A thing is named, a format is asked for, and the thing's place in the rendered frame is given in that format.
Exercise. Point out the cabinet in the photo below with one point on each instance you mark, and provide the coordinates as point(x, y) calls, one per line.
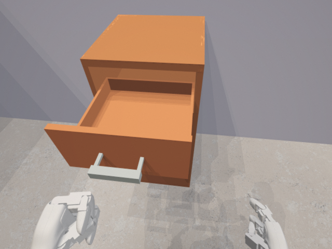
point(151, 47)

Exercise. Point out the left robot hand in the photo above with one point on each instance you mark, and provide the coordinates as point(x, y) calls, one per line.
point(75, 213)

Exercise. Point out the right robot hand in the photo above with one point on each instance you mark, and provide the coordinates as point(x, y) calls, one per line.
point(269, 233)

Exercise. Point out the drawer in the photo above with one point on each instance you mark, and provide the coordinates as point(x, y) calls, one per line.
point(132, 118)

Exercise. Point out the handle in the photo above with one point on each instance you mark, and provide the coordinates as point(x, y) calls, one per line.
point(115, 174)

